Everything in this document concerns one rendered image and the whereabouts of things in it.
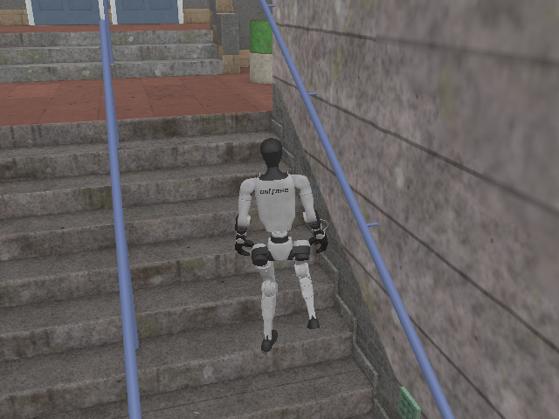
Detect stairs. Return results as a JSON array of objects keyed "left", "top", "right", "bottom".
[
  {"left": 0, "top": 111, "right": 376, "bottom": 419},
  {"left": 0, "top": 30, "right": 224, "bottom": 83}
]

